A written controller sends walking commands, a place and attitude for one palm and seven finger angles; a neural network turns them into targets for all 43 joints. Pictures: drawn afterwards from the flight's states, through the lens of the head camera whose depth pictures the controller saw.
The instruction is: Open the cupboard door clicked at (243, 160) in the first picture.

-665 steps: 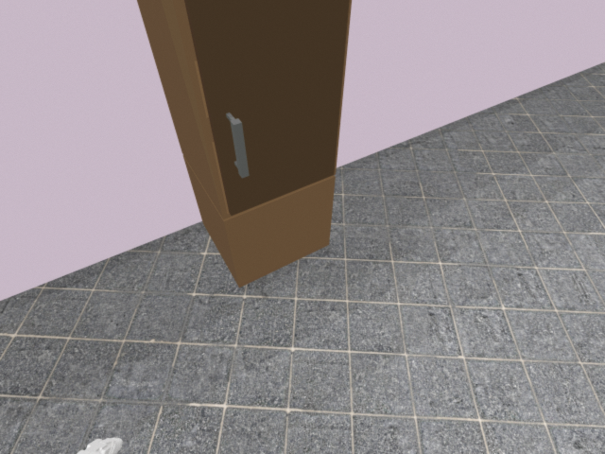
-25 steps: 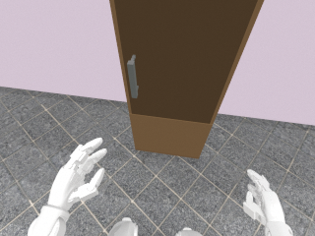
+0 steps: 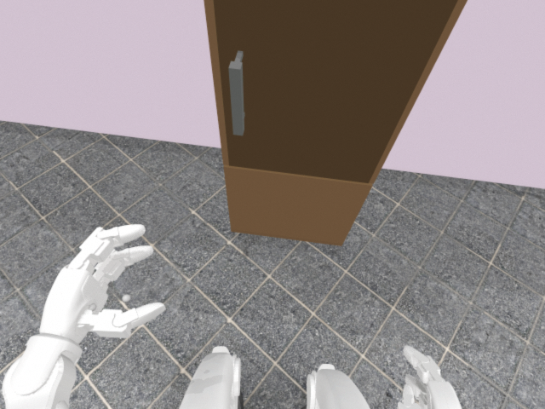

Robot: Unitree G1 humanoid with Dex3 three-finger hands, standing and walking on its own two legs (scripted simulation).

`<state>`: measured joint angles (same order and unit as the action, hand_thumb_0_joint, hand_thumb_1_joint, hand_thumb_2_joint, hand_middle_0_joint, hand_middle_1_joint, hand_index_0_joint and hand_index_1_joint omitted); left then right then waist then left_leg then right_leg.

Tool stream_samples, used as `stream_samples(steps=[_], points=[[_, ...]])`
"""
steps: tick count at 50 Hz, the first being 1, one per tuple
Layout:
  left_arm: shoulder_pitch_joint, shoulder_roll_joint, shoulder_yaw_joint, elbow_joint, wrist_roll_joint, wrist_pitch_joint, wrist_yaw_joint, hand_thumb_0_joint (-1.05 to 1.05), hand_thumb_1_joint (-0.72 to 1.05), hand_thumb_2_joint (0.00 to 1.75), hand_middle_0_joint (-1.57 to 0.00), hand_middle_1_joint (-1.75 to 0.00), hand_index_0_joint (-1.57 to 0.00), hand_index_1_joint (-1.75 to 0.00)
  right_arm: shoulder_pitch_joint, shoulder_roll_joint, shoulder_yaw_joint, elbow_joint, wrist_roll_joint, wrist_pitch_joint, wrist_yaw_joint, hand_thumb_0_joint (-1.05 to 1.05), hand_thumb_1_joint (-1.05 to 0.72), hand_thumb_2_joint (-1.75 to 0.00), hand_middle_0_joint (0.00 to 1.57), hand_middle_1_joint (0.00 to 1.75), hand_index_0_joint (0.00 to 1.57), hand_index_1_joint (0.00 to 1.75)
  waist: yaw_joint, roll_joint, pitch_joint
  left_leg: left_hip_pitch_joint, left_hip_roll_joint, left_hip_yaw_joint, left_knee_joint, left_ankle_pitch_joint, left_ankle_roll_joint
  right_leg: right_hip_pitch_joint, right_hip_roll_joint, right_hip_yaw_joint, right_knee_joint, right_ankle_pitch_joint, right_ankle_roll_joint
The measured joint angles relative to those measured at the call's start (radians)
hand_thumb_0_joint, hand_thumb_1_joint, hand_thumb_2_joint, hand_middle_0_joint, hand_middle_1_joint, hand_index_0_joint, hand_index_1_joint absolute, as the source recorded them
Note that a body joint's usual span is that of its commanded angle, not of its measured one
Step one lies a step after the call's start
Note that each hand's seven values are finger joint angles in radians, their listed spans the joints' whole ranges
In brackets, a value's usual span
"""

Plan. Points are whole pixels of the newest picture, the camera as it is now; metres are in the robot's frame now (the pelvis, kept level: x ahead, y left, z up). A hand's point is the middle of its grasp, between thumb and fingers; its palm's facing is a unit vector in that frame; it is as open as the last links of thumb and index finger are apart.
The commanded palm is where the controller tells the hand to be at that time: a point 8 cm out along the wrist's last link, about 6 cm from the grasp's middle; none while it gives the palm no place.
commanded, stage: raise the hand with hooked fingers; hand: left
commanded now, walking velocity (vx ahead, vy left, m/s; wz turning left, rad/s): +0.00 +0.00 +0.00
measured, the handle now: (239, 95) +0.68 +0.10 +0.02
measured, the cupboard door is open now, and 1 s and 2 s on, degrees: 0 0 0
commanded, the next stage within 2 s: move the hooked fingers beside the handle in 1.24 s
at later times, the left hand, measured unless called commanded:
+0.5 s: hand (92, 281) +0.28 +0.25 +0.03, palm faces -0.08 -0.99 -0.06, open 13.7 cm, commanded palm +0.26 +0.31 +0.03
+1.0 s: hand (94, 270) +0.29 +0.26 +0.03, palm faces -0.12 -0.99 -0.05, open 13.9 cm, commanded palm +0.27 +0.31 +0.03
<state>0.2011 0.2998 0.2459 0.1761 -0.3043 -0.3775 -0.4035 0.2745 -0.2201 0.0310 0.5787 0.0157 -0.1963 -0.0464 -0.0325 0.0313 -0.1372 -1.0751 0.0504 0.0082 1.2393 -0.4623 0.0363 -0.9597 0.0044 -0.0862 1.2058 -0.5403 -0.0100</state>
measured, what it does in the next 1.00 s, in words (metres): stands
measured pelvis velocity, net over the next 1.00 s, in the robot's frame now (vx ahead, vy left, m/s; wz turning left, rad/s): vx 0.01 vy -0.01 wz -0.01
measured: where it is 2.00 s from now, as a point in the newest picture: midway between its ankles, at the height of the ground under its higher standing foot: outside the picture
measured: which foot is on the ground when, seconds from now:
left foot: down 0.00-1.00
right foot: down 0.00-1.00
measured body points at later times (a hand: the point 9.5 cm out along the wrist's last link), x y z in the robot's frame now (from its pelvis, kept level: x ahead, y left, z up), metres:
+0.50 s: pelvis +0.01 +0.00 +0.00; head +0.11 +0.04 +0.44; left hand +0.27 +0.31 +0.04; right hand +0.21 -0.23 -0.07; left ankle +0.07 +0.10 -0.63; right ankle +0.03 -0.12 -0.63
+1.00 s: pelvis +0.01 -0.01 -0.01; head +0.11 +0.01 +0.43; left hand +0.29 +0.31 +0.04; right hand +0.17 -0.27 -0.09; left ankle +0.07 +0.10 -0.63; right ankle +0.03 -0.12 -0.63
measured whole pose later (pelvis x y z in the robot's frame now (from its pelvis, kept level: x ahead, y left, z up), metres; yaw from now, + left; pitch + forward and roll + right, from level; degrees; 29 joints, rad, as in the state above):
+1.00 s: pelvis +0.01 -0.01 -0.01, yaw +0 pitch +20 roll -4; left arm 0.03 0.44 0.45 0.38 -0.40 -0.37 -0.64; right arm 0.25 -0.30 0.02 0.53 0.03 -0.19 -0.04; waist -0.03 0.03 -0.15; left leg -1.15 0.06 -0.01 1.30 -0.50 0.02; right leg -1.03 0.02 -0.10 1.26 -0.58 -0.02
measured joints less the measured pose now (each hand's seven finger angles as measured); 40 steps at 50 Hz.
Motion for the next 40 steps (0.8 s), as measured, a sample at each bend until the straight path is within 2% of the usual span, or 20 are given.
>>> stream_samples(steps=[4,9,15,23,31,40], points=[[0.0,0.006,0.007,0.01,0.003,-0.024,0.0,0.0,0.01,0.52,-0.26,-0.88,-0.27,-0.88,0.0,-0.031,-0.014,-0.008,0.001,0.001,0.0,0.01,-0.9,-0.9,0.2,0.3,0.21,0.3,0.0,-0.006,-0.002,-0.007,-0.007,0.008,0.003,-0.004,0.01,-0.007,-0.007,0.008,0.003,-0.002,0.01],[-0.004,0.019,0.013,0.008,0.007,-0.027,-0.009,0.0,-0.11,0.47,-0.27,-0.95,-0.27,-0.95,-0.022,-0.054,-0.024,-0.028,0.002,-0.003,0.0,0.01,-0.9,-0.9,0.2,0.3,0.21,0.3,0.002,-0.013,0.001,-0.011,-0.012,0.009,0.007,-0.009,0.016,-0.007,-0.012,0.008,0.002,-0.006,0.016],[-0.023,0.04,0.036,0.019,0.002,-0.022,-0.029,0.0,-0.25,0.41,-0.28,-1.04,-0.29,-1.04,-0.052,-0.053,-0.018,-0.057,0.002,-0.002,0.002,0.01,-0.9,-0.9,0.2,0.3,0.21,0.29,0.009,-0.02,-0.002,-0.007,-0.014,0.002,0.002,-0.013,0.015,0.002,-0.012,0.001,-0.009,-0.009,0.016],[-0.078,0.079,0.092,0.079,-0.025,-0.003,-0.104,-0.01,-0.42,0.33,-0.3,-1.15,-0.3,-1.15,-0.068,-0.043,0.005,-0.075,0.003,0.002,0.006,0.01,-0.9,-0.9,0.2,0.3,0.21,0.3,0.021,-0.018,-0.005,-0.017,-0.009,-0.015,0.013,-0.024,0.006,0.001,-0.005,-0.013,-0.006,-0.02,0.008],[-0.132,0.115,0.148,0.147,-0.058,0.005,-0.181,-0.01,-0.48,0.31,-0.3,-1.19,-0.3,-1.19,-0.059,-0.052,0.009,-0.06,0.006,0.002,0.008,0.01,-0.9,-0.9,0.2,0.3,0.21,0.3,0.024,-0.01,-0.006,-0.039,-0.001,-0.025,0.039,-0.038,-0.004,-0.02,0.004,-0.021,0.017,-0.034,-0.002],[-0.185,0.156,0.206,0.214,-0.092,0.01,-0.24,-0.01,-0.49,0.3,-0.3,-1.2,-0.3,-1.2,-0.036,-0.071,-0.001,-0.046,0.013,0.005,0.006,0.01,-0.9,-0.9,0.2,0.3,0.21,0.3,0.014,-0.007,-0.006,-0.066,0.01,-0.024,0.059,-0.043,-0.012,-0.054,0.013,-0.019,0.044,-0.04,-0.011]])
